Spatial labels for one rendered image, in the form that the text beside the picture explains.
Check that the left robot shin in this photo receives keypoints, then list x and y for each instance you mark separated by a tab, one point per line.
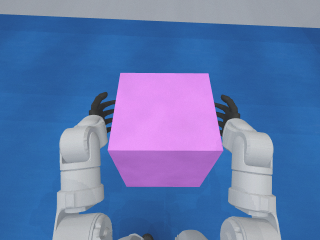
134	234

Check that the robot right upper arm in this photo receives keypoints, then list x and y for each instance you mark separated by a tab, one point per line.
247	228

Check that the left robot forearm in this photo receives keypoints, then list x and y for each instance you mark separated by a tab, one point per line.
80	176

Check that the robot left upper arm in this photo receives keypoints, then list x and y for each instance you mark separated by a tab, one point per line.
89	226

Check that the carton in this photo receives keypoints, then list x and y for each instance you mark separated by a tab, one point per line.
164	131

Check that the right robot forearm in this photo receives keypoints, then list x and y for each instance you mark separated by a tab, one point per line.
252	167

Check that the robot right thigh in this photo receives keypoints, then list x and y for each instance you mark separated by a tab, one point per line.
190	235

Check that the robot left hand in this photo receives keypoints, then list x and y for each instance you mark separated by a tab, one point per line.
97	108

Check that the robot right hand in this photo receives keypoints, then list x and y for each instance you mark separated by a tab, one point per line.
231	111

